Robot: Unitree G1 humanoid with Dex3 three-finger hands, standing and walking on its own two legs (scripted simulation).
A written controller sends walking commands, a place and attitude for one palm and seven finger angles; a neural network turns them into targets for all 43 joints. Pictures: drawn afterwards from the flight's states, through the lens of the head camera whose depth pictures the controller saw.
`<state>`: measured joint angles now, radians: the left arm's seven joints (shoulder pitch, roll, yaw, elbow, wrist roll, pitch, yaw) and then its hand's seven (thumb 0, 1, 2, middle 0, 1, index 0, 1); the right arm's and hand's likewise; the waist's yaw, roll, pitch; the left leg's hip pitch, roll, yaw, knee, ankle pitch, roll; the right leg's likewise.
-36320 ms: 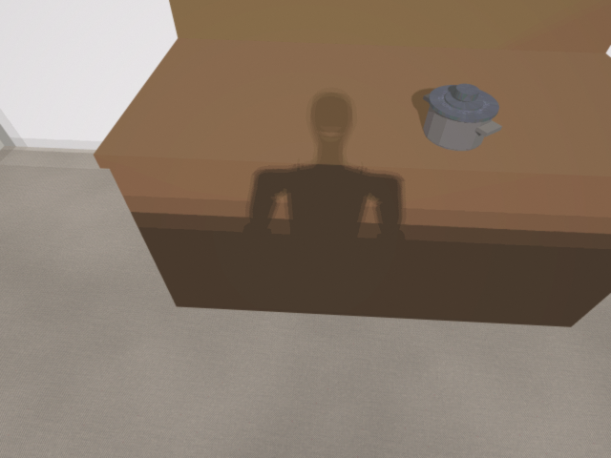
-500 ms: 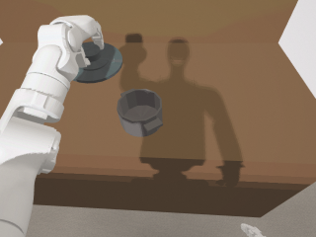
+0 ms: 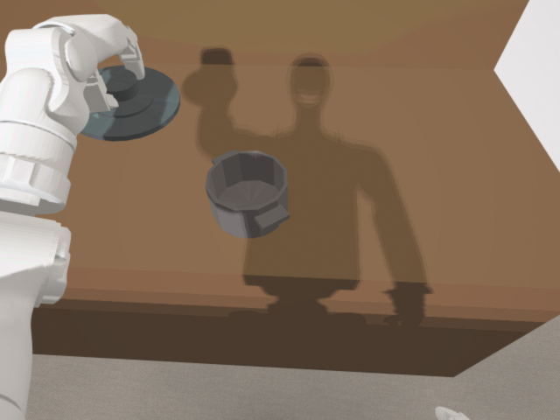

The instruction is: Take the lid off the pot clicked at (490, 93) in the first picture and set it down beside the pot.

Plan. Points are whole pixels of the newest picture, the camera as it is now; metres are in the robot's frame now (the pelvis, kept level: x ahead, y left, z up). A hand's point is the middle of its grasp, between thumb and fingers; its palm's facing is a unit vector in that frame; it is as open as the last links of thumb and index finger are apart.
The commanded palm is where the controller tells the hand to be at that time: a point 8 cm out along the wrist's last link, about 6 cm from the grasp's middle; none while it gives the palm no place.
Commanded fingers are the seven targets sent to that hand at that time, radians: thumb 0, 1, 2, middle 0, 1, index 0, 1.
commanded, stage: move the lid sideways beside the pot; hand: left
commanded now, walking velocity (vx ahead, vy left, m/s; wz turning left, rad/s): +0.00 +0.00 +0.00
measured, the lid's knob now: (118, 84) +0.51 +0.21 +0.22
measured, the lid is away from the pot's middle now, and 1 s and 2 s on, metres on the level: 0.17 0.23 0.23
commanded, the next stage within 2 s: lower the lid onto the table in 0.62 s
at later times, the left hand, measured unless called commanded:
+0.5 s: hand (50, 96) +0.46 +0.28 +0.23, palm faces -0.27 -0.02 -0.96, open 8.5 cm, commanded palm +0.47 +0.28 +0.30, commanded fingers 0.00 0.53 1.12 -0.99 -1.08 -0.76 -0.99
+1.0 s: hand (67, 97) +0.49 +0.28 +0.21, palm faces -0.29 -0.07 -0.95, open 8.5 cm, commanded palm +0.48 +0.27 +0.27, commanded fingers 0.00 0.53 1.12 -0.99 -1.08 -0.76 -0.99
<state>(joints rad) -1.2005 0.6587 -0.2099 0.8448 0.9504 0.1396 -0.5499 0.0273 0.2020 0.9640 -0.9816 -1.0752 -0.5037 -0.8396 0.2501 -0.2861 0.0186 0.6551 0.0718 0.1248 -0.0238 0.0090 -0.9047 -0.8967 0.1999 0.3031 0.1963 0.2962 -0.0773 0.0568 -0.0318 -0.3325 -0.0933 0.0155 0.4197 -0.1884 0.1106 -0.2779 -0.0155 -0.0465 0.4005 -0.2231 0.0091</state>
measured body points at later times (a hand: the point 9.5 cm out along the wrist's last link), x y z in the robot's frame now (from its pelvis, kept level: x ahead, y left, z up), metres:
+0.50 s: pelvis +0.00 +0.00 +0.00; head +0.05 +0.00 +0.45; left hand +0.47 +0.28 +0.29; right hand +0.08 -0.27 -0.12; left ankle +0.01 +0.04 -0.74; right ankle -0.02 -0.13 -0.74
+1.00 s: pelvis +0.01 +0.02 +0.00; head +0.07 +0.02 +0.44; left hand +0.50 +0.28 +0.27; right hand +0.07 -0.25 -0.13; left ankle +0.01 +0.04 -0.74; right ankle -0.02 -0.13 -0.74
